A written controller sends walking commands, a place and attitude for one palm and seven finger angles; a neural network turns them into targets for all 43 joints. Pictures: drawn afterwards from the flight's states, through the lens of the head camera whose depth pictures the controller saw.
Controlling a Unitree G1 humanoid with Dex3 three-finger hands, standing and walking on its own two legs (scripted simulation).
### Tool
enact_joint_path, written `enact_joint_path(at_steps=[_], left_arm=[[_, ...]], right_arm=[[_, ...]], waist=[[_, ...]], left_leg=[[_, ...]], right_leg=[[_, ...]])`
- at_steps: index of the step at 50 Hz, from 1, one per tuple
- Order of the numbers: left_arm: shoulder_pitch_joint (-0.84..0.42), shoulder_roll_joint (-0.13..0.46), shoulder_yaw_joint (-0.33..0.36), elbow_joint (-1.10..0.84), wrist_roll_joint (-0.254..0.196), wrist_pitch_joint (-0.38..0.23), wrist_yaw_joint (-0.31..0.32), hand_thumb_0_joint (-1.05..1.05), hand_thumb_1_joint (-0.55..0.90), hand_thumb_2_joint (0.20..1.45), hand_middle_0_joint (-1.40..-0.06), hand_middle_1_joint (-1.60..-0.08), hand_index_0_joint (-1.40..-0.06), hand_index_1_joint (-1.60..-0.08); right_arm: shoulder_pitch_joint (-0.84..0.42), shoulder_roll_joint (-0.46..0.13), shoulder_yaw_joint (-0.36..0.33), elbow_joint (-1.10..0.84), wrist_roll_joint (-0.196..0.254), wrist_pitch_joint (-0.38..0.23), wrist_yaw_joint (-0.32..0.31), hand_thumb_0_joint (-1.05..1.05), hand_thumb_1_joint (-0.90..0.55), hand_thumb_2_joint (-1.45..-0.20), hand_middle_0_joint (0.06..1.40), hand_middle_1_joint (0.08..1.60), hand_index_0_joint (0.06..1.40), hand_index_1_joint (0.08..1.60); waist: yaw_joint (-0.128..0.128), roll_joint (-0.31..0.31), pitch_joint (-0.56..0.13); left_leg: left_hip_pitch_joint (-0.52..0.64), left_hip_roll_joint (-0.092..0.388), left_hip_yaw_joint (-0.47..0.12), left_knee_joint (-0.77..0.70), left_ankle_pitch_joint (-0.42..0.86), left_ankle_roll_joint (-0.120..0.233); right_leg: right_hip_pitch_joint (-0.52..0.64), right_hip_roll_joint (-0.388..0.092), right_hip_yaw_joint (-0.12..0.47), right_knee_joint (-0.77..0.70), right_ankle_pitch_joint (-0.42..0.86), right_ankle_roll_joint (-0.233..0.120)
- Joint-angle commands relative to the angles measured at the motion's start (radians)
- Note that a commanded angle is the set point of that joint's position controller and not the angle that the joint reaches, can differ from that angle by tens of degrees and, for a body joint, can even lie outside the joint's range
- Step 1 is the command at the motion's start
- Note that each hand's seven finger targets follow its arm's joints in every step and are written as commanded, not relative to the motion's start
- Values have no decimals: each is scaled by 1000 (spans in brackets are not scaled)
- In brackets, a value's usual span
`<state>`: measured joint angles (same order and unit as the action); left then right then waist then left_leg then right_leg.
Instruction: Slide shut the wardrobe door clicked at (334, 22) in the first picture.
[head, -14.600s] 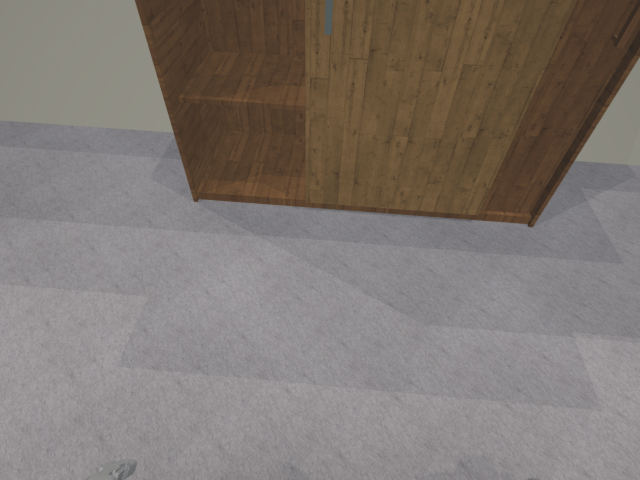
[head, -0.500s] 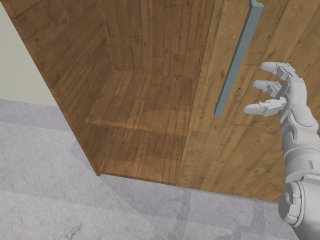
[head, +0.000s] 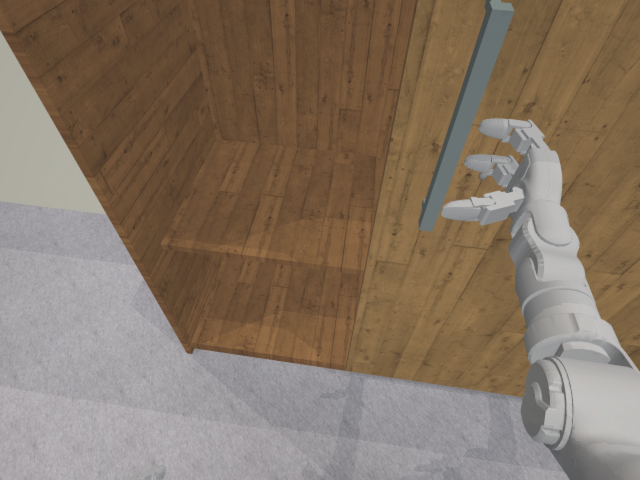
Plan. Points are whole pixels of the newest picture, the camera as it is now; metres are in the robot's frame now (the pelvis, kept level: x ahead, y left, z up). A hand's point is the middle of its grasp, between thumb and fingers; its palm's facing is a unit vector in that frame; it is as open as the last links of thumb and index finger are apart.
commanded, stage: feel for the door with the fingertips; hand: right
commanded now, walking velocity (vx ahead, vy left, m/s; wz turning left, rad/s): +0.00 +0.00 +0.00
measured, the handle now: (452, 134) +0.51 -0.10 +0.18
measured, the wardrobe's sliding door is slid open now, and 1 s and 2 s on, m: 0.51 0.51 0.51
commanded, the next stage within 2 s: slide the fingers in behind the handle in 0.20 s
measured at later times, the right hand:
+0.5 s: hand (474, 174) +0.46 -0.13 +0.16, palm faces +0.06 +1.00 +0.00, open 13.7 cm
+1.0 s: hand (468, 175) +0.45 -0.12 +0.17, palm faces +0.06 +1.00 +0.00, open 14.0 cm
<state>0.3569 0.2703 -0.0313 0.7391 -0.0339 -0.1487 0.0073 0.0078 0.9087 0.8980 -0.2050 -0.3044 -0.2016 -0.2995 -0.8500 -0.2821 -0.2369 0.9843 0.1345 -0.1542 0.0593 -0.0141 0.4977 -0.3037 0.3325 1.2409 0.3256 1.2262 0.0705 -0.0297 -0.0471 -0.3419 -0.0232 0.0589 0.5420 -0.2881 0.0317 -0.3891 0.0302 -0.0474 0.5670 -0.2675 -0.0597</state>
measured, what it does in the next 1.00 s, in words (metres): stands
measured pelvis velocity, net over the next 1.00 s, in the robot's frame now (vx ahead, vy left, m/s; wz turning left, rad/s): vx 0.00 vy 0.02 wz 0.02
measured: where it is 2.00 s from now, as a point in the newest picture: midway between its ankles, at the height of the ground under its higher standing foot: outside the picture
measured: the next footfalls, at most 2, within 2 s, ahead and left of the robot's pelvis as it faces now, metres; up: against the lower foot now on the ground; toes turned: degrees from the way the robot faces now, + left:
none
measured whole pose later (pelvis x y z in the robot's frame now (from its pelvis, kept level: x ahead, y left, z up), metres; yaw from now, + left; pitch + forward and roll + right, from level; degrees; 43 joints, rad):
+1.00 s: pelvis +0.00 +0.02 +0.00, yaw +1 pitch +4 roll +0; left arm 0.30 0.26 -0.03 0.70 -0.04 -0.13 0.01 0.01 0.91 0.90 -0.20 -0.30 -0.20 -0.30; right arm -0.76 -0.26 -0.25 0.86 0.12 -0.14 0.03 -0.01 0.50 -0.30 0.30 1.20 0.30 1.20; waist 0.06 -0.03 -0.05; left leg -0.31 -0.05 0.04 0.52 -0.28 0.05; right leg -0.35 0.01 -0.06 0.54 -0.26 -0.04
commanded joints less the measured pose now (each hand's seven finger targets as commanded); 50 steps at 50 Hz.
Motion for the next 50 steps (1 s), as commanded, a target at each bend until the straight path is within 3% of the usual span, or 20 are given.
enact_joint_path(at_steps=[1,3,4,5,8,10,11,14,21,23,26,28,29,30,33,35,40,44,47,50], left_arm=[[26,145,50,-101,-2,-47,-3,0,900,900,-200,-300,-200,-300],[24,147,53,-100,-4,-52,-4,0,900,900,-200,-300,-200,-300],[28,153,52,-93,-4,-52,-1,0,900,900,-200,-300,-200,-300],[32,162,53,-85,-6,-49,2,0,900,900,-200,-300,-200,-300],[27,157,44,-91,-7,-46,14,0,900,900,-200,-300,-200,-300],[24,161,38,-90,-11,-45,15,0,900,900,-200,-300,-200,-300],[30,150,34,-92,-10,-46,15,0,900,900,-200,-300,-200,-300],[35,150,36,-94,-8,-50,14,0,900,900,-200,-300,-200,-300],[43,156,43,-103,-7,-54,10,0,900,900,-200,-300,-200,-300],[37,158,42,-108,-10,-53,12,0,900,900,-200,-300,-200,-300],[24,152,43,-120,-11,-51,9,0,900,900,-200,-300,-200,-300],[18,151,42,-121,-12,-48,9,0,900,900,-200,-300,-200,-300],[13,150,43,-126,-14,-47,8,0,900,900,-200,-300,-200,-300],[5,153,46,-132,-15,-45,6,0,900,900,-200,-300,-200,-300],[-6,146,47,-144,-19,-42,3,0,900,900,-200,-300,-200,-300],[-11,151,49,-144,-22,-38,1,0,900,900,-200,-300,-200,-300],[-26,142,51,-151,-16,-28,6,0,900,900,-200,-300,-200,-300],[-39,128,47,-154,-12,-25,7,0,900,900,-200,-300,-200,-300],[-36,131,47,-148,-11,-20,12,0,900,900,-200,-300,-200,-300],[-45,134,43,-153,-18,-13,15,0,900,900,-200,-300,-200,-300]], right_arm=[[-591,-135,35,-258,-20,-90,-21,0,500,-300,300,1200,300,1200],[-579,-94,56,-246,-12,-90,-16,0,500,-300,300,1200,300,1200],[-594,-117,42,-228,-7,-89,-14,0,500,-300,300,1200,300,1200],[-604,-168,10,-196,-3,-86,-15,0,500,-300,300,1200,300,1200],[-612,-243,-65,-159,5,-85,-10,0,500,-300,300,1200,300,1200],[-631,-266,-57,-128,-3,-85,-8,0,500,-300,300,1200,300,1200],[-662,-227,-22,-149,-12,-92,-2,0,500,-300,300,1200,300,1200],[-663,-231,-21,-144,-18,-109,3,0,500,-300,300,1200,300,1200],[-635,-222,-28,-160,8,-125,23,0,500,-300,300,1200,300,1200],[-594,-264,-65,-154,11,-125,29,0,500,-300,300,1200,300,1200],[-577,-242,-42,-217,6,-136,34,0,500,-300,300,1200,300,1200],[-533,-267,-66,-216,3,-130,31,0,500,-300,300,1200,300,1200],[-510,-254,-58,-231,6,-127,32,0,500,-300,300,1200,300,1200],[-484,-249,-53,-234,11,-119,31,0,500,-300,300,1200,300,1200],[-412,-187,-27,-243,16,-86,30,0,500,-300,300,1200,300,1200],[-405,-180,-18,-239,19,-63,20,0,500,-300,300,1200,300,1200],[-434,-208,-52,-346,12,-56,-24,0,500,-300,300,1200,300,1200],[-461,-189,-29,-409,-10,-74,-45,0,500,-300,300,1200,300,1200],[-437,-229,-64,-372,-14,-63,-41,0,500,-300,300,1200,300,1200],[-397,-212,-50,-313,-4,-33,-16,0,500,-300,300,1200,300,1200]], waist=[[44,-8,-307],[41,-15,-317],[47,-5,-316],[41,56,-305],[36,64,-300],[35,64,-266],[57,15,-257],[58,-20,-288],[55,40,-358],[37,43,-350],[28,-6,-359],[18,-11,-328],[11,-20,-328],[5,25,-326],[-3,18,-291],[-1,70,-265],[-9,73,-310],[-3,3,-339],[-7,34,-330],[-11,52,-303]], left_leg=[[-60,-4,-43,-62,219,5],[-71,-5,-43,-62,216,7],[-68,-5,-47,-66,211,5],[-44,-4,-51,-74,221,5],[14,0,-70,-82,223,-2],[11,6,-77,-89,223,-3],[-1,5,-76,-86,216,-3],[-18,5,-75,-81,210,-2],[35,4,-87,-80,261,-13],[65,7,-97,-84,266,-13],[73,9,-91,-76,302,-9],[64,8,-88,-83,291,-7],[67,7,-87,-83,291,-4],[79,9,-86,-86,312,-7],[71,6,-79,-86,314,-6],[60,7,-74,-97,304,-9],[97,9,-84,-92,323,-14],[90,8,-77,-78,337,-7],[109,9,-84,-81,360,-9],[107,11,-82,-88,358,-8]], right_leg=[[299,-47,125,-50,228,28],[321,-47,129,-46,227,32],[310,-46,127,-46,209,29],[274,-41,120,-45,200,23],[204,-28,92,-50,138,12],[163,-22,87,-51,122,8],[170,-22,85,-52,114,8],[201,-21,90,-42,120,11],[197,-19,78,-30,139,4],[169,-17,68,-35,126,3],[196,-14,67,-36,162,4],[193,-18,65,-40,157,4],[196,-17,65,-43,160,6],[185,-18,63,-42,176,2],[184,-19,58,-52,173,5],[172,-21,58,-56,170,1],[190,-22,54,-58,186,0],[245,-24,59,-56,222,8],[227,-24,55,-54,227,5],[207,-22,53,-59,216,6]])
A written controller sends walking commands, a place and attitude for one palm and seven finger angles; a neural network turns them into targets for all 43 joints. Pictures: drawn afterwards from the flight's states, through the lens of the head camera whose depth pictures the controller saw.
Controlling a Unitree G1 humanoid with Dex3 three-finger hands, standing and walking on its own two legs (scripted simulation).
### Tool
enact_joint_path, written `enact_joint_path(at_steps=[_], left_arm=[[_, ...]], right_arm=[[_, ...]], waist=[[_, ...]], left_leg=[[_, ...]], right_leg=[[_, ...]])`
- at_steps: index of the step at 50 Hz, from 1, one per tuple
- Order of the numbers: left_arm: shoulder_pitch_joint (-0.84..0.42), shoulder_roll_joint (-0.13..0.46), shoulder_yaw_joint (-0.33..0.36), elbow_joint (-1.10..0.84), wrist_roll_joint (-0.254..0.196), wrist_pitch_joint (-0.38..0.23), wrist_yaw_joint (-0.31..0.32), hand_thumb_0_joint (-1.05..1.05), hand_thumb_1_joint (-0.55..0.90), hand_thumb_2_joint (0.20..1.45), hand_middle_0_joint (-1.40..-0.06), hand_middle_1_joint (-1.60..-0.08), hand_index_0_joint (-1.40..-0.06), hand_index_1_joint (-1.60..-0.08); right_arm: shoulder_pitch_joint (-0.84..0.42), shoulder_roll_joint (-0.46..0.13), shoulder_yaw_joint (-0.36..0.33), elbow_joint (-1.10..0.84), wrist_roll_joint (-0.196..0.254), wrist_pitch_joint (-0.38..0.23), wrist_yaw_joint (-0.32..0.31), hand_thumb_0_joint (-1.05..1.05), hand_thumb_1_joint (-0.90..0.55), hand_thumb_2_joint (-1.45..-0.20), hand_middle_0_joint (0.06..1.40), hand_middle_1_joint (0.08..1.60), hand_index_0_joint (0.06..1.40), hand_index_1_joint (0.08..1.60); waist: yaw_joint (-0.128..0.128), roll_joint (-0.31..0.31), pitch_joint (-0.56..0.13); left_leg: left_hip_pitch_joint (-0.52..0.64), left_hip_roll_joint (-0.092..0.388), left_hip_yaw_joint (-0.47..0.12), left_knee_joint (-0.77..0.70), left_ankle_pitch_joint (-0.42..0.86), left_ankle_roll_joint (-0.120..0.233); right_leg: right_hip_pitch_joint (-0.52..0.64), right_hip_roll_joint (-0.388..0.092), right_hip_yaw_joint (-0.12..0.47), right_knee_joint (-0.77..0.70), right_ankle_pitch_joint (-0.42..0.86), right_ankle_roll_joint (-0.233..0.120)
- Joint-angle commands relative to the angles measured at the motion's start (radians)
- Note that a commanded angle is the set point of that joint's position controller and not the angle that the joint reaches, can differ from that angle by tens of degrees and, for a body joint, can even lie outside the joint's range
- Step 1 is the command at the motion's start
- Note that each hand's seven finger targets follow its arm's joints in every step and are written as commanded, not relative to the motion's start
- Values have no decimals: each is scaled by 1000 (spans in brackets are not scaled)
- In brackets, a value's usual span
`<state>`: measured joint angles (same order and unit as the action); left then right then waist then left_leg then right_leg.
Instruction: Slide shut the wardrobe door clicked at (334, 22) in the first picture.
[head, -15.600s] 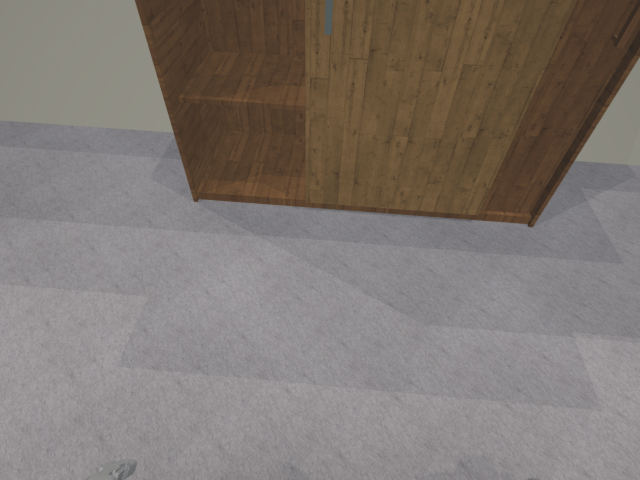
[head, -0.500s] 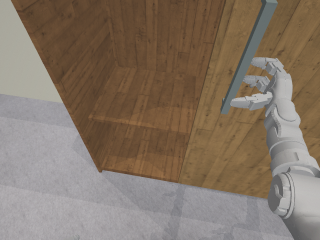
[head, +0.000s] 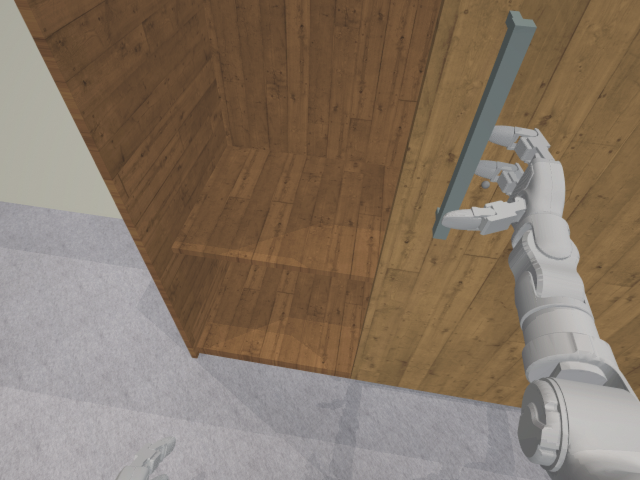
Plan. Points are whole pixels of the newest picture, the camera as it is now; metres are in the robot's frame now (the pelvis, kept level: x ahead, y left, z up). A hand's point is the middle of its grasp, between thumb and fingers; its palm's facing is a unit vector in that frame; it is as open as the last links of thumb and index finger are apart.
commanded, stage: move the hooked fingers beside the handle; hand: right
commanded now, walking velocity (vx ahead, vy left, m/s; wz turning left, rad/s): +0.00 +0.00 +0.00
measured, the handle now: (470, 145) +0.51 -0.13 +0.18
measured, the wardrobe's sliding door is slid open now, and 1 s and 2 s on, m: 0.51 0.51 0.51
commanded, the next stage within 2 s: none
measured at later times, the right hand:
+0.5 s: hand (493, 186) +0.46 -0.16 +0.16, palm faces +0.05 +1.00 +0.00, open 13.8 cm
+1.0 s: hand (500, 186) +0.46 -0.17 +0.16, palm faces +0.06 +1.00 +0.01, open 13.6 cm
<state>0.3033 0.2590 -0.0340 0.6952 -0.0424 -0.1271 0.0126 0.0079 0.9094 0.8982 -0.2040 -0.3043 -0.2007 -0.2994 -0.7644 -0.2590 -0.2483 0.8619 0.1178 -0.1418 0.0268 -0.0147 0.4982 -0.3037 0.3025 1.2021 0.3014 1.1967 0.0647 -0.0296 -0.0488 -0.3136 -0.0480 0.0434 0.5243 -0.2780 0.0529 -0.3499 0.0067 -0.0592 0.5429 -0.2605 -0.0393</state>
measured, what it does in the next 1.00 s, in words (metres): stands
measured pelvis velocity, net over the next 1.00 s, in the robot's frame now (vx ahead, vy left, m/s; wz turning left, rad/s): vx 0.00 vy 0.00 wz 0.01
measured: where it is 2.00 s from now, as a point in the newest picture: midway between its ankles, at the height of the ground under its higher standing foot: outside the picture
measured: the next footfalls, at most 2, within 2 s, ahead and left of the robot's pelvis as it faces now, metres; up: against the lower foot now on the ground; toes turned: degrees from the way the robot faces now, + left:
none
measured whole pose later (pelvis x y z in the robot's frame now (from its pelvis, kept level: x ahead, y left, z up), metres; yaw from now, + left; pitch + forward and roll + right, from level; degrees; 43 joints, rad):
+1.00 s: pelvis +0.00 +0.00 +0.00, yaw +0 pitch +5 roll +1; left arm 0.35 0.27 -0.04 0.69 -0.05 -0.11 0.03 0.01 0.91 0.90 -0.20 -0.30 -0.20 -0.30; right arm -0.80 -0.35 -0.31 0.96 0.12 -0.14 0.12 -0.01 0.50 -0.30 0.38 1.24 0.37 1.23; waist 0.09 -0.02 -0.04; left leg -0.33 -0.05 0.04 0.52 -0.27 0.05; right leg -0.37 0.00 -0.06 0.55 -0.27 -0.04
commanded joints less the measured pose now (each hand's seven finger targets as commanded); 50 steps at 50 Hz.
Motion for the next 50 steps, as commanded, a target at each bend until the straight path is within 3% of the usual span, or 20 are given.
enact_joint_path(at_steps=[1,2,3,5,7,12,15,18,19,20,23,25,29,30,34,35,42,45,48,50], left_arm=[[12,142,43,-108,-10,-34,11,0,900,900,-200,-300,-200,-300],[16,146,42,-104,-13,-31,15,0,900,900,-200,-300,-200,-300],[14,144,41,-107,-15,-31,16,0,900,900,-200,-300,-200,-300],[16,149,45,-115,-15,-35,14,0,900,900,-200,-300,-200,-300],[23,145,49,-113,-13,-38,13,0,900,900,-200,-300,-200,-300],[31,151,50,-97,-9,-41,12,0,900,900,-200,-300,-200,-300],[29,158,51,-92,-9,-41,9,0,900,900,-200,-300,-200,-300],[38,151,49,-87,-6,-39,11,0,900,900,-200,-300,-200,-300],[39,150,48,-90,-4,-40,11,0,900,900,-200,-300,-200,-300],[39,162,50,-89,-6,-40,10,0,900,900,-200,-300,-200,-300],[48,154,49,-92,-3,-40,11,0,900,900,-200,-300,-200,-300],[52,162,50,-87,-3,-38,13,0,900,900,-200,-300,-200,-300],[52,154,49,-91,-3,-41,11,0,900,900,-200,-300,-200,-300],[56,161,50,-87,-2,-39,11,0,900,900,-200,-300,-200,-300],[57,158,46,-91,-3,-37,13,0,900,900,-200,-300,-200,-300],[57,165,48,-90,-2,-35,15,0,900,900,-200,-300,-200,-300],[58,158,47,-108,-3,-32,18,0,900,900,-200,-300,-200,-300],[57,167,44,-107,-7,-26,21,0,900,900,-200,-300,-200,-300],[51,158,40,-117,-9,-25,24,0,900,900,-200,-300,-200,-300],[56,169,41,-113,-12,-22,24,0,900,900,-200,-300,-200,-300]], right_arm=[[-485,-210,-21,-171,15,-35,27,0,500,-300,300,1200,300,1200],[-478,-230,-35,-135,17,-25,33,0,500,-300,300,1200,300,1200],[-496,-198,-3,-138,21,-22,43,0,500,-300,300,1200,300,1200],[-492,-199,-11,-157,28,-25,50,0,500,-300,300,1200,300,1200],[-525,-166,15,-218,37,-41,55,0,500,-300,300,1200,300,1200],[-547,-194,-4,-221,43,-57,44,0,500,-300,300,1200,300,1200],[-551,-231,-16,-211,25,-56,28,0,500,-300,300,1200,300,1200],[-570,-236,-23,-200,13,-57,21,0,500,-300,300,1200,300,1200],[-555,-213,-11,-186,15,-56,22,0,500,-300,300,1200,300,1200],[-543,-264,-44,-171,19,-55,19,0,500,-300,300,1200,300,1200],[-562,-242,-35,-174,18,-60,28,0,500,-300,300,1200,300,1200],[-551,-275,-62,-146,22,-59,28,0,500,-300,300,1200,300,1200],[-549,-240,-38,-159,20,-64,36,0,500,-300,300,1200,300,1200],[-537,-269,-57,-143,18,-63,33,0,500,-300,300,1200,300,1200],[-542,-280,-66,-119,15,-60,36,0,500,-300,300,1200,300,1200],[-555,-325,-92,-129,10,-65,34,0,500,-300,300,1200,300,1200],[-525,-323,-98,-139,21,-64,54,0,500,-300,300,1200,300,1200],[-513,-412,-152,-117,18,-58,54,0,500,-300,300,1200,300,1200],[-521,-370,-114,-116,14,-57,71,0,500,-300,300,1200,300,1200],[-523,-420,-132,-85,20,-53,77,0,500,-300,300,1200,300,1200]], waist=[[6,41,-280],[5,62,-249],[16,58,-237],[3,49,-270],[12,2,-327],[20,47,-302],[6,13,-288],[15,-18,-295],[17,9,-299],[2,35,-305],[17,18,-318],[11,53,-299],[15,10,-298],[11,40,-293],[14,25,-263],[10,26,-279],[7,40,-313],[-5,51,-299],[12,23,-270],[4,49,-255]], left_leg=[[70,36,-65,-72,339,-29],[60,36,-65,-78,322,-30],[48,36,-62,-82,313,-29],[45,33,-57,-75,325,-22],[39,30,-50,-65,335,-18],[20,26,-44,-69,305,-21],[-1,28,-43,-69,284,-16],[-10,26,-41,-67,255,-15],[-3,25,-40,-66,262,-15],[11,25,-41,-68,272,-13],[16,24,-42,-64,274,-17],[24,23,-44,-70,284,-18],[8,22,-40,-67,272,-17],[12,21,-42,-71,277,-17],[12,24,-45,-73,243,-18],[22,26,-51,-74,253,-18],[62,26,-56,-68,291,-23],[81,33,-67,-74,300,-25],[67,34,-74,-80,274,-29],[64,37,-74,-82,285,-28]], right_leg=[[160,1,63,-38,196,-14],[143,0,66,-40,178,-16],[146,0,66,-43,172,-15],[172,0,72,-35,206,-15],[236,-4,85,-30,251,-8],[230,-11,99,-33,240,-7],[230,-10,103,-38,242,-5],[241,-14,110,-42,222,1],[239,-13,111,-42,228,-1],[222,-13,110,-41,239,-2],[231,-14,106,-43,232,0],[202,-13,101,-41,234,-5],[224,-16,104,-43,231,0],[209,-16,103,-40,237,-4],[174,-12,98,-48,177,-6],[171,-10,93,-43,185,-9],[167,-8,83,-40,195,-12],[125,-4,73,-37,181,-18],[113,-2,65,-40,140,-19],[91,-2,66,-36,147,-21]])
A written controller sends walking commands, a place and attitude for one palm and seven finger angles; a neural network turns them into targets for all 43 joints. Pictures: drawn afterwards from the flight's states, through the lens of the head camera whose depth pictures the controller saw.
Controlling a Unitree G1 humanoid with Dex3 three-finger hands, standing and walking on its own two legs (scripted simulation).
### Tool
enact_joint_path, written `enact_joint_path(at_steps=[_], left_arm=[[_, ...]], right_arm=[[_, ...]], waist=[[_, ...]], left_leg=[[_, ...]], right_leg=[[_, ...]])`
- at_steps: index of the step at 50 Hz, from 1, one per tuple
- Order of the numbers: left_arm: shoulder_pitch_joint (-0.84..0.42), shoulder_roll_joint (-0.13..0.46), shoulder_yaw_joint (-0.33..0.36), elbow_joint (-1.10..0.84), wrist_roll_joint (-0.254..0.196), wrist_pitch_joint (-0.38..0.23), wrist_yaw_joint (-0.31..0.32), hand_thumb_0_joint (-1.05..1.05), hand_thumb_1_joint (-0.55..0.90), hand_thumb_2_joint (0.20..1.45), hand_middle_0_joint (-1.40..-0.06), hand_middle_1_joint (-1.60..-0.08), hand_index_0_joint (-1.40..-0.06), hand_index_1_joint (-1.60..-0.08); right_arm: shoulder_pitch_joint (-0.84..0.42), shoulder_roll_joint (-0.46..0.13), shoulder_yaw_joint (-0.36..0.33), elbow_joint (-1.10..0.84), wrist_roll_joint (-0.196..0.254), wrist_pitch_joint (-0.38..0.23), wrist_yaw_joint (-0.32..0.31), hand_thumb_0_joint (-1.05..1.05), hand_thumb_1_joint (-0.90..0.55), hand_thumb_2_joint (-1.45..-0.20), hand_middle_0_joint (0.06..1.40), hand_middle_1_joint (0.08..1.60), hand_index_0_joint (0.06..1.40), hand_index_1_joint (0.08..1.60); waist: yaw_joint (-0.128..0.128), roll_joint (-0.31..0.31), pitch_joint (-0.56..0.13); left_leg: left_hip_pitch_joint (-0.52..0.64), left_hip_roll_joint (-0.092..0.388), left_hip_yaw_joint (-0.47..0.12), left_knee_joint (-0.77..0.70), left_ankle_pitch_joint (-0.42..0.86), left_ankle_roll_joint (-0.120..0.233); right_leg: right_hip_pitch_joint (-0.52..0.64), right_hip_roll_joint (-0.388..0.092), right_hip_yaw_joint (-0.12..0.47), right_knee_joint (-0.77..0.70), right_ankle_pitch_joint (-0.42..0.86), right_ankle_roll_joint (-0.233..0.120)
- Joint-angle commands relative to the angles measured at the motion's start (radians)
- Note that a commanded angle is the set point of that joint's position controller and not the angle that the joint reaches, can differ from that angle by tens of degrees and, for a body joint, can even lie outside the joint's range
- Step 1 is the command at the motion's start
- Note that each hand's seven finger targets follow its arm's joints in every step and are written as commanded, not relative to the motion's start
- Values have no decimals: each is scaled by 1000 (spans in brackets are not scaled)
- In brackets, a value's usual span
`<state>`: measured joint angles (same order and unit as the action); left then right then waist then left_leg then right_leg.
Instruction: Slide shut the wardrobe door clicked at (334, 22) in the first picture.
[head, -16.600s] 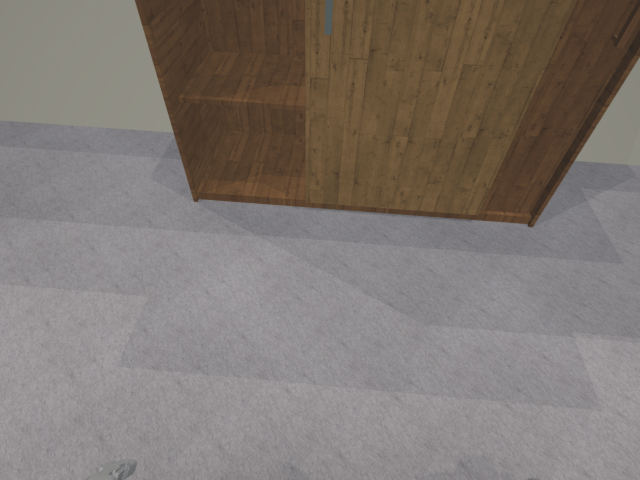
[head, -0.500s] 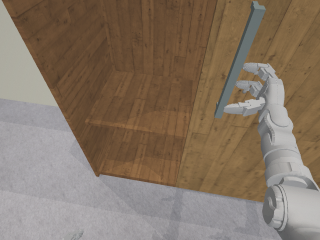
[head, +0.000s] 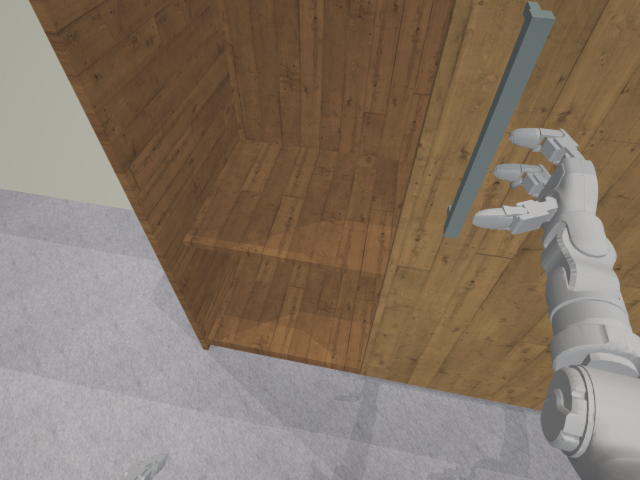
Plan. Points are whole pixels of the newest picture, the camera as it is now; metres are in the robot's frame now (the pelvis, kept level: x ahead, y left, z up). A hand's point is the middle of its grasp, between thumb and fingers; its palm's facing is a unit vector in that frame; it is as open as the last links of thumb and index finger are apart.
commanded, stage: move the hooked fingers beside the handle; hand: right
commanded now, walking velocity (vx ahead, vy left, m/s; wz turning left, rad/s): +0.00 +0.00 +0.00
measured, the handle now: (483, 141) +0.51 -0.13 +0.18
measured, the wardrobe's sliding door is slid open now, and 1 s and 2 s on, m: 0.51 0.51 0.51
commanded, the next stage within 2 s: feel for the door with the fingertips in 1.26 s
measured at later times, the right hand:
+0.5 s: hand (532, 185) +0.45 -0.18 +0.16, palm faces +0.08 +1.00 +0.00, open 13.9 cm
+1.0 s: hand (541, 193) +0.44 -0.19 +0.16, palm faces +0.08 +1.00 +0.00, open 14.0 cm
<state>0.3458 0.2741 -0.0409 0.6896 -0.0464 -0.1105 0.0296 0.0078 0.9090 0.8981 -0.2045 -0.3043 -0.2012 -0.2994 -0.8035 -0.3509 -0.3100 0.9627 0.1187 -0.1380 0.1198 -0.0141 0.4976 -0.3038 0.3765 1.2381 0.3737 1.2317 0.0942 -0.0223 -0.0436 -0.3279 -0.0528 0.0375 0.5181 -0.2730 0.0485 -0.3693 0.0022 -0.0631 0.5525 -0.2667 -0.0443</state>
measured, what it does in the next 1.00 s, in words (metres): stands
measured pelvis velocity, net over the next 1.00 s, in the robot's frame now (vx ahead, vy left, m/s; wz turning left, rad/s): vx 0.00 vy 0.00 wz -0.02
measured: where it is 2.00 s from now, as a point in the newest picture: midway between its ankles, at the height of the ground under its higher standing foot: outside the picture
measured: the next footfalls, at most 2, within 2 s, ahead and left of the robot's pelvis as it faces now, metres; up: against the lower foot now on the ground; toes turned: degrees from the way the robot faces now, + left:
none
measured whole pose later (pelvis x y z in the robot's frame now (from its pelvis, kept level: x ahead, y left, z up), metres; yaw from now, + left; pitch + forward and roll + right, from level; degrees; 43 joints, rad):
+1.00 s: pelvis +0.00 +0.00 +0.00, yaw -1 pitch +4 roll +1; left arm 0.32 0.28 -0.04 0.68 -0.06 -0.11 0.03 0.01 0.91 0.90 -0.20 -0.30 -0.20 -0.30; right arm -0.75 -0.37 -0.27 0.87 0.16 -0.06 0.15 -0.01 0.50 -0.30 0.30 1.20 0.30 1.20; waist 0.06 -0.03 -0.05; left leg -0.30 -0.04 0.06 0.50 -0.28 0.04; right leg -0.35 0.01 -0.04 0.55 -0.27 -0.05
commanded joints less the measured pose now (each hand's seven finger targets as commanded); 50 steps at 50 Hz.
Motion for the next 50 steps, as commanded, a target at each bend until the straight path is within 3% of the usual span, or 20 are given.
enact_joint_path(at_steps=[1,5,6,10,12,17,19,25,26,30,31,35,36,37,39,40,44,45,49,50], left_arm=[[21,148,47,-112,-6,-37,9,0,900,900,-200,-300,-200,-300],[12,153,50,-121,-10,-39,7,0,900,900,-200,-300,-200,-300],[23,145,49,-120,-7,-37,9,0,900,900,-200,-300,-200,-300],[17,158,52,-116,-11,-41,7,0,900,900,-200,-300,-200,-300],[20,149,53,-121,-8,-40,8,0,900,900,-200,-300,-200,-300],[27,153,55,-108,-8,-41,7,0,900,900,-200,-300,-200,-300],[22,151,56,-111,-8,-45,6,0,900,900,-200,-300,-200,-300],[7,163,62,-114,-13,-50,-4,0,900,900,-200,-300,-200,-300],[12,151,60,-107,-11,-45,-2,0,900,900,-200,-300,-200,-300],[-4,160,59,-114,-14,-41,-2,0,900,900,-200,-300,-200,-300],[-4,147,56,-116,-11,-41,0,0,900,900,-200,-300,-200,-300],[-18,154,59,-123,-12,-45,2,0,900,900,-200,-300,-200,-300],[-16,143,57,-125,-8,-46,4,0,900,900,-200,-300,-200,-300],[-15,145,57,-123,-7,-46,5,0,900,900,-200,-300,-200,-300],[-28,141,53,-125,-10,-49,7,0,900,900,-200,-300,-200,-300],[-27,150,54,-119,-13,-49,6,0,900,900,-200,-300,-200,-300],[-26,146,48,-116,-16,-43,11,0,900,900,-200,-300,-200,-300],[-26,155,49,-115,-20,-45,9,0,900,900,-200,-300,-200,-300],[-18,148,49,-118,-16,-45,11,0,900,900,-200,-300,-200,-300],[-19,160,51,-114,-20,-52,6,0,900,900,-200,-300,-200,-300]], right_arm=[[-485,-314,-76,-195,18,-57,-12,0,500,-300,300,1200,300,1200],[-471,-332,-73,-220,32,-53,-1,0,500,-300,300,1200,300,1200],[-480,-312,-78,-240,27,-56,-1,0,500,-300,300,1200,300,1200],[-491,-311,-54,-227,40,-56,4,0,500,-300,300,1200,300,1200],[-480,-290,-51,-277,28,-65,7,0,500,-300,300,1200,300,1200],[-476,-274,-39,-263,31,-57,13,0,500,-300,300,1200,300,1200],[-474,-243,-15,-289,34,-59,17,0,500,-300,300,1200,300,1200],[-393,-224,1,-305,62,-38,20,0,500,-300,300,1200,300,1200],[-405,-187,10,-303,56,-33,19,0,500,-300,300,1200,300,1200],[-385,-237,-16,-310,53,-14,11,0,500,-300,300,1200,300,1200],[-406,-214,-8,-336,45,-18,10,0,500,-300,300,1200,300,1200],[-415,-251,-20,-394,54,-29,5,0,500,-300,300,1200,300,1200],[-436,-221,-10,-431,52,-36,7,0,500,-300,300,1200,300,1200],[-420,-254,-40,-429,50,-35,5,0,500,-300,300,1200,300,1200],[-419,-226,-11,-431,52,-32,14,0,500,-300,300,1200,300,1200],[-409,-242,-14,-390,58,-19,15,0,500,-300,300,1200,300,1200],[-368,-200,7,-307,54,15,33,0,500,-300,300,1200,300,1200],[-379,-212,10,-285,65,24,33,0,500,-300,300,1200,300,1200],[-425,-187,24,-309,58,9,38,0,500,-300,300,1200,300,1200],[-464,-220,21,-314,73,2,33,0,500,-300,300,1200,300,1200]], waist=[[-13,33,-279],[-35,-5,-323],[-17,-16,-327],[-17,49,-300],[-18,-26,-337],[-10,-4,-311],[-10,-52,-323],[-34,35,-315],[-10,11,-291],[-37,21,-269],[-22,-14,-273],[-38,13,-324],[-23,-19,-351],[-37,-22,-356],[-30,-42,-340],[-32,11,-308],[-24,-4,-238],[-25,33,-229],[-13,-11,-273],[-22,11,-281]], left_leg=[[91,40,-72,-70,280,-27],[95,42,-66,-68,316,-21],[89,37,-62,-63,304,-23],[81,38,-64,-75,295,-25],[79,34,-62,-63,294,-22],[55,31,-54,-65,291,-20],[38,30,-50,-64,294,-16],[55,30,-39,-65,337,-13],[36,26,-39,-66,319,-18],[47,34,-42,-74,306,-13],[48,33,-44,-68,306,-15],[69,33,-46,-70,325,-14],[76,32,-48,-63,345,-17],[86,32,-48,-63,354,-14],[75,32,-46,-68,334,-15],[67,34,-45,-77,334,-15],[40,34,-41,-83,285,-14],[39,37,-43,-89,294,-15],[27,35,-41,-76,270,-13],[27,37,-38,-79,275,-10]], right_leg=[[116,2,67,-43,146,-17],[149,4,74,-39,200,-13],[166,-1,74,-38,192,-12],[142,-1,76,-40,179,-18],[186,-2,80,-41,193,-12],[196,-8,88,-39,206,-11],[237,-9,94,-38,232,-8],[233,-11,102,-38,295,-6],[238,-14,95,-39,265,-8],[205,-7,96,-45,247,-9],[218,-8,92,-46,243,-8],[250,-9,99,-42,278,-8],[278,-10,95,-39,293,-7],[284,-11,100,-40,308,-5],[285,-10,100,-45,290,-2],[259,-11,99,-45,285,-6],[217,-8,94,-57,219,-7],[200,-4,92,-51,219,-11],[232,-5,104,-46,216,-6],[227,-3,115,-46,232,-4]])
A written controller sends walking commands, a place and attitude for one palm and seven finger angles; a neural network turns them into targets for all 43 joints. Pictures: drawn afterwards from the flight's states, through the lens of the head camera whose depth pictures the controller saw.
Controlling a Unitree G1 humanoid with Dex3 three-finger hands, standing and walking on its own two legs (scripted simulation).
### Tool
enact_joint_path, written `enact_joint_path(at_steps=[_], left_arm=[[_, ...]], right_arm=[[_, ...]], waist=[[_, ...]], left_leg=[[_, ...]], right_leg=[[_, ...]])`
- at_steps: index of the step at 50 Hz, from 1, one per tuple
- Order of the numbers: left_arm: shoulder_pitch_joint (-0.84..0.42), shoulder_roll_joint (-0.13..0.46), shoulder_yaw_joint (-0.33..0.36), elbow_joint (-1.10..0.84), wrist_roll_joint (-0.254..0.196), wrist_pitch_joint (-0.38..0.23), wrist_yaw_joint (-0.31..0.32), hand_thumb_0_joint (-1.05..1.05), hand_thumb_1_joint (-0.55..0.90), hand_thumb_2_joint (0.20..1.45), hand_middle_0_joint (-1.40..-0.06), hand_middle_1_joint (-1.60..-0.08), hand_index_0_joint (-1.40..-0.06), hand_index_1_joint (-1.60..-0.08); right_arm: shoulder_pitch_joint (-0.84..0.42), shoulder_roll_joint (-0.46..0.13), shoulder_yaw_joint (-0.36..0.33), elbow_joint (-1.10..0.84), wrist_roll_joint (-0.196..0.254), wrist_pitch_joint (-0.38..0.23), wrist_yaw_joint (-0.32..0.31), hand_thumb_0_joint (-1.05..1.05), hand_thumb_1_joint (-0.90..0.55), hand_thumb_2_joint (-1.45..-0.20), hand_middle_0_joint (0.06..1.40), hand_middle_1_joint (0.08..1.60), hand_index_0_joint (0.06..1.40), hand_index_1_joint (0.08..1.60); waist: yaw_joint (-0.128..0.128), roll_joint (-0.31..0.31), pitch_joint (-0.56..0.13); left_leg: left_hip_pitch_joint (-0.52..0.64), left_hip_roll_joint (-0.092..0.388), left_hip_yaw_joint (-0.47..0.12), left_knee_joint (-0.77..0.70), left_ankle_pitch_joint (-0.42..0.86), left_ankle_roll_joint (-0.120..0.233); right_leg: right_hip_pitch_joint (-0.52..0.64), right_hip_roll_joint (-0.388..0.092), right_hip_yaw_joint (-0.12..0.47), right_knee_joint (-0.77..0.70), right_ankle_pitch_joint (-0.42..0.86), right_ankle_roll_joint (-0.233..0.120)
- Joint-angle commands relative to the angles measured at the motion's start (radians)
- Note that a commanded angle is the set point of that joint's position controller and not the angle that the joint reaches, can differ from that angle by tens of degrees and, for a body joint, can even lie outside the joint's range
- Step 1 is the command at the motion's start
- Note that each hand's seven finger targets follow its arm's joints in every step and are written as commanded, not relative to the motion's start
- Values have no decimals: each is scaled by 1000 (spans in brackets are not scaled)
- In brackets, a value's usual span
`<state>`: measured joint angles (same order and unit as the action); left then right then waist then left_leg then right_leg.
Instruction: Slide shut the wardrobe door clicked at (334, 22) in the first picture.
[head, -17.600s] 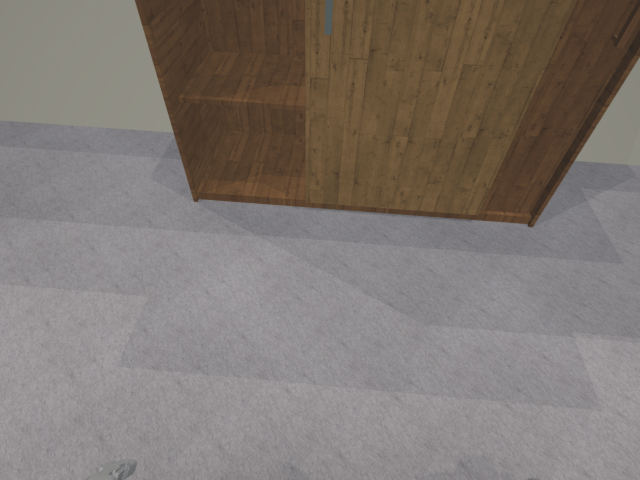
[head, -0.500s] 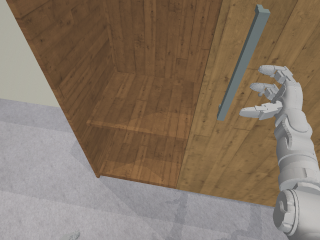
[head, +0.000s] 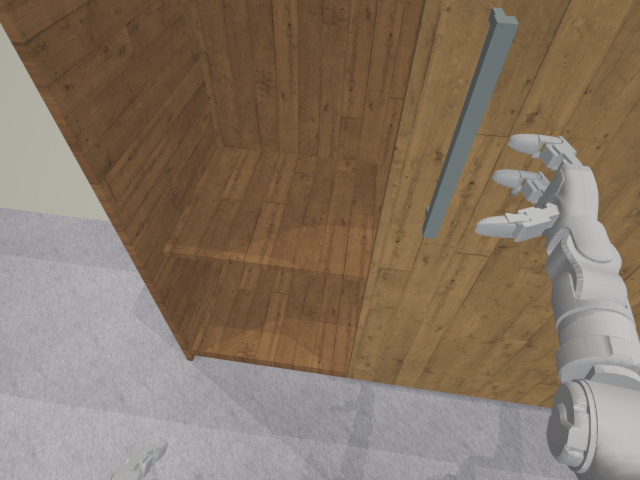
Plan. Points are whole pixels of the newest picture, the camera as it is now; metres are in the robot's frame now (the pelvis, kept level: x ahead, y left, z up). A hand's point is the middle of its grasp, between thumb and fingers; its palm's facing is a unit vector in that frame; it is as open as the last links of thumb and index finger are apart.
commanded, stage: move the hooked fingers beside the handle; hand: right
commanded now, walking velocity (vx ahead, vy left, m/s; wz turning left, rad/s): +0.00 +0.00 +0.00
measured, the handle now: (456, 143) +0.51 -0.11 +0.18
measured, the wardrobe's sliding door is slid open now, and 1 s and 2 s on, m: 0.51 0.51 0.51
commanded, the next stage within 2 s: feel for the door with the fingertips in 0.26 s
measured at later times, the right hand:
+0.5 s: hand (501, 185) +0.45 -0.17 +0.16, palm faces +0.05 +1.00 +0.00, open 13.9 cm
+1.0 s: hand (487, 180) +0.45 -0.15 +0.17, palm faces +0.07 +1.00 -0.01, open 14.0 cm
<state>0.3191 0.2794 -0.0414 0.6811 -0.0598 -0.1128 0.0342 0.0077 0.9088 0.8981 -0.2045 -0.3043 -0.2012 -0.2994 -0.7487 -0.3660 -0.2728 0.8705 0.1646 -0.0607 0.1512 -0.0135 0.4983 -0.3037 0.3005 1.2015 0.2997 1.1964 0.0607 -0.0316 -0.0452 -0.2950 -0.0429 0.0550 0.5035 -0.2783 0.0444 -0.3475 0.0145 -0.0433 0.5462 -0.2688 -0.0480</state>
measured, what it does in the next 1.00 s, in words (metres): stands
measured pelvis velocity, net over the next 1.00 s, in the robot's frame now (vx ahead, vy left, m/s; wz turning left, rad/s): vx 0.00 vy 0.01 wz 0.01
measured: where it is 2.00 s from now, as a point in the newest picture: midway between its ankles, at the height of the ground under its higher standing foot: outside the picture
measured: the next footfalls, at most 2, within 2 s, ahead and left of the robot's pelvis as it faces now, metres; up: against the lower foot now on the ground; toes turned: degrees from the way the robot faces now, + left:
none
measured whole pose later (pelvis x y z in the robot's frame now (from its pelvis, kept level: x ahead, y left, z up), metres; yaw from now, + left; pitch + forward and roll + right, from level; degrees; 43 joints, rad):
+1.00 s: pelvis +0.00 +0.01 +0.00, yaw +0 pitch +4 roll +1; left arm 0.32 0.27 -0.04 0.70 -0.05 -0.11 0.02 0.01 0.91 0.90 -0.20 -0.30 -0.20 -0.30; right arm -0.79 -0.32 -0.26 0.88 0.14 -0.08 0.07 -0.01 0.50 -0.30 0.30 1.20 0.30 1.20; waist 0.07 -0.04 -0.04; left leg -0.30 -0.05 0.05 0.51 -0.27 0.05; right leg -0.35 0.01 -0.05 0.54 -0.26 -0.04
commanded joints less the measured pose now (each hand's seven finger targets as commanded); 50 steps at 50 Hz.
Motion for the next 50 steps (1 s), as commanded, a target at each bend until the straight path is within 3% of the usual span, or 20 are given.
enact_joint_path(at_steps=[1,4,5,6,8,10,14,20,21,23,26,30,35,36,39,40,42,43,47,50], left_arm=[[16,140,52,-105,-1,-50,4,0,900,900,-200,-300,-200,-300],[19,142,52,-93,3,-60,6,0,900,900,-200,-300,-200,-300],[19,157,54,-82,0,-65,1,0,900,900,-200,-300,-200,-300],[36,147,53,-76,7,-62,4,0,900,900,-200,-300,-200,-300],[35,147,53,-79,9,-62,3,0,900,900,-200,-300,-200,-300],[36,154,55,-79,7,-62,-6,0,900,900,-200,-300,-200,-300],[34,144,56,-90,7,-57,-6,0,900,900,-200,-300,-200,-300],[30,149,55,-99,5,-47,-4,0,900,900,-200,-300,-200,-300],[28,140,53,-102,5,-47,-5,0,900,900,-200,-300,-200,-300],[28,138,59,-104,5,-52,-7,0,900,900,-200,-300,-200,-300],[24,137,61,-98,2,-53,-10,0,900,900,-200,-300,-200,-300],[5,145,62,-91,0,-58,-13,0,900,900,-200,-300,-200,-300],[1,133,61,-93,7,-54,-17,0,900,900,-200,-300,-200,-300],[-2,124,59,-96,9,-53,-17,0,900,900,-200,-300,-200,-300],[-5,127,57,-94,8,-46,-13,0,900,900,-200,-300,-200,-300],[-1,134,55,-89,9,-41,-11,0,900,900,-200,-300,-200,-300],[-7,126,50,-95,8,-34,-7,0,900,900,-200,-300,-200,-300],[-12,122,48,-102,6,-36,-7,0,900,900,-200,-300,-200,-300],[2,121,52,-94,5,-41,-8,0,900,900,-200,-300,-200,-300],[18,141,56,-79,1,-45,-3,0,900,900,-200,-300,-200,-300]], right_arm=[[-539,-161,1,-255,18,-92,1,0,500,-300,300,1200,300,1200],[-605,-171,-1,-280,11,-123,-16,0,500,-300,300,1200,300,1200],[-620,-216,-17,-245,22,-119,-25,0,500,-300,300,1200,300,1200],[-621,-219,-40,-257,8,-129,-31,0,500,-300,300,1200,300,1200],[-574,-228,-57,-232,-2,-127,-37,0,500,-300,300,1200,300,1200],[-539,-232,-48,-196,-5,-115,-39,0,500,-300,300,1200,300,1200],[-503,-190,-41,-207,-3,-107,-25,0,500,-300,300,1200,300,1200],[-467,-244,-74,-207,0,-102,-17,0,500,-300,300,1200,300,1200],[-489,-189,-33,-230,-1,-104,-14,0,500,-300,300,1200,300,1200],[-484,-155,-11,-272,-1,-107,-17,0,500,-300,300,1200,300,1200],[-480,-124,4,-277,15,-94,-25,0,500,-300,300,1200,300,1200],[-502,-142,1,-278,21,-84,-54,0,500,-300,300,1200,300,1200],[-487,-144,-11,-318,-8,-92,-90,0,500,-300,300,1200,300,1200],[-482,-101,10,-319,-9,-93,-93,0,500,-300,300,1200,300,1200],[-478,-152,-36,-283,-12,-85,-99,0,500,-300,300,1200,300,1200],[-471,-186,-56,-243,-15,-78,-101,0,500,-300,300,1200,300,1200],[-485,-201,-66,-244,-23,-77,-99,0,500,-300,300,1200,300,1200],[-504,-164,-31,-247,-28,-78,-94,0,500,-300,300,1200,300,1200],[-567,-105,26,-244,-24,-93,-79,0,500,-300,300,1200,300,1200],[-576,-172,-22,-168,4,-95,-67,0,500,-300,300,1200,300,1200]], waist=[[35,-6,-304],[36,-37,-333],[24,-5,-322],[38,-14,-347],[19,-10,-359],[0,-7,-355],[10,18,-310],[-2,42,-291],[16,-1,-297],[12,-34,-326],[21,-4,-316],[5,26,-286],[-3,18,-330],[8,21,-328],[0,41,-308],[-2,92,-287],[-1,58,-274],[3,9,-272],[29,-19,-297],[27,95,-290]], left_leg=[[-17,21,-57,-58,272,-11],[-41,18,-55,-57,248,-10],[-41,21,-54,-64,251,-7],[-30,16,-55,-53,255,-11],[-8,17,-55,-49,281,-9],[4,21,-50,-47,318,-4],[17,17,-53,-53,320,-9],[50,22,-63,-57,338,-11],[34,20,-63,-56,330,-13],[15,17,-56,-53,323,-9],[6,14,-56,-61,320,-13],[7,21,-61,-74,305,-13],[38,21,-62,-57,334,-12],[37,19,-63,-54,342,-16],[59,23,-71,-58,343,-19],[71,25,-74,-62,349,-21],[83,31,-80,-62,344,-23],[67,31,-80,-62,337,-19],[18,24,-73,-62,321,-15],[37,24,-78,-72,320,-21]], right_leg=[[242,-21,91,-35,233,-1],[289,-26,110,-35,241,7],[267,-23,115,-36,249,6],[282,-27,112,-34,251,6],[278,-25,110,-36,277,8],[262,-20,108,-34,321,11],[231,-21,91,-41,285,4],[179,-18,73,-40,262,-6],[204,-18,70,-40,257,-5],[251,-22,83,-38,287,2],[255,-24,83,-34,281,1],[217,-17,78,-41,251,-3],[231,-16,78,-37,281,0],[237,-17,74,-37,278,-1],[196,-13,63,-41,248,-3],[159,-13,59,-43,236,-7],[138,-7,51,-48,209,-8],[153,-6,48,-49,208,-6],[213,-12,63,-34,230,-4],[164,-11,63,-34,205,-9]])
